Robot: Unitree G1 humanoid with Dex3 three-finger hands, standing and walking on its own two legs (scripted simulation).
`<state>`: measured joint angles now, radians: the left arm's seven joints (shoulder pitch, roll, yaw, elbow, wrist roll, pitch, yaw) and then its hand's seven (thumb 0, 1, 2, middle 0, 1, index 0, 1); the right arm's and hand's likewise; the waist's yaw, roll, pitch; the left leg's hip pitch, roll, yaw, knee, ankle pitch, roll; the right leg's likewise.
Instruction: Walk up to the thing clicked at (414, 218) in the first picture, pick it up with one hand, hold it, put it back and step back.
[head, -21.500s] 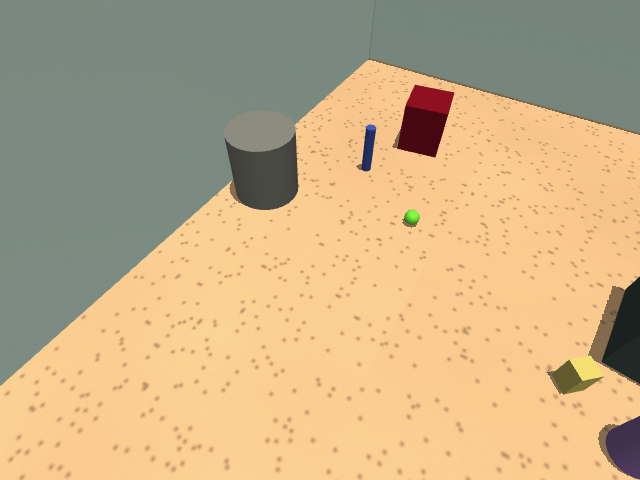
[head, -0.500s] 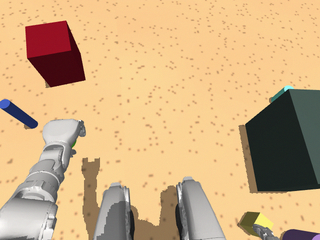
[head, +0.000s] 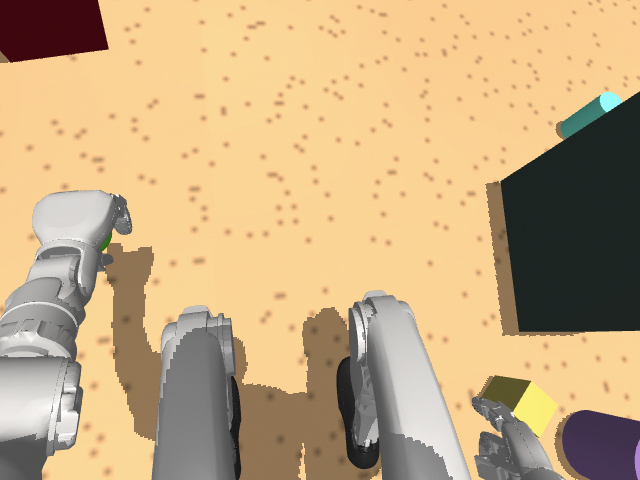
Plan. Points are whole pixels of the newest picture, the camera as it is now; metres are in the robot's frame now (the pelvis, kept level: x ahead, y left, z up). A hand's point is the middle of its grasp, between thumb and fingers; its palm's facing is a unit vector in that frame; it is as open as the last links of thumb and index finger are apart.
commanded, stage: crouch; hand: left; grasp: from above
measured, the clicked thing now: (85, 233) +0.43 +0.29 -0.18
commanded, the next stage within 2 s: lower in 0.64 s
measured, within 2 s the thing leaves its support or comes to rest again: neither
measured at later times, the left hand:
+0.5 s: hand (111, 248) +0.42 +0.27 -0.24, palm faces -0.45 -0.04 -0.89, open 6.7 cm
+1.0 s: hand (120, 253) +0.42 +0.28 -0.29, palm faces -0.48 -0.07 -0.88, open 6.7 cm
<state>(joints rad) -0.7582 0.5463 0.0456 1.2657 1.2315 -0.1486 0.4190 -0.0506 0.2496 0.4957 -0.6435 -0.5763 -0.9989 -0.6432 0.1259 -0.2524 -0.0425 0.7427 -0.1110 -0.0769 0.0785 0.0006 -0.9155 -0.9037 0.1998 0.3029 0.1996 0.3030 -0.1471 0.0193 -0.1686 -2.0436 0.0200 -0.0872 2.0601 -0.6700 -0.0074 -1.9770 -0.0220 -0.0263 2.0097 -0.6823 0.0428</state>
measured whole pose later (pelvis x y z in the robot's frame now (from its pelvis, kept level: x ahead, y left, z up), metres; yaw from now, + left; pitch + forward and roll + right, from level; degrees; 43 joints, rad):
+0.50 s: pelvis -0.01 +0.00 -0.07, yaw -2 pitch +35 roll -6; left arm -0.84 0.64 0.10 1.39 1.26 -0.21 0.43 -0.06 0.26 0.47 -0.65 -0.56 -0.98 -0.62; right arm 0.15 -0.25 -0.01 0.78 -0.14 -0.07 0.12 0.00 -0.92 -0.90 0.20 0.30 0.20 0.30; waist -0.18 0.00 -0.10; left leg -2.23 0.02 -0.11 2.28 -0.67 -0.01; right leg -2.16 0.00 -0.03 2.22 -0.67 0.05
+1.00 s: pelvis -0.01 +0.00 -0.11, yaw -3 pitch +34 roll -7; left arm -0.89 0.70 0.13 1.48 1.29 -0.25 0.47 -0.09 0.27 0.44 -0.68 -0.51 -0.99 -0.56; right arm 0.11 -0.27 0.02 0.79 -0.16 -0.08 0.15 0.00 -0.92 -0.90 0.20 0.30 0.20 0.30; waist -0.20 -0.02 -0.05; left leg -2.31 0.02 -0.14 2.40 -0.69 -0.02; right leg -2.24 0.01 -0.04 2.33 -0.69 0.05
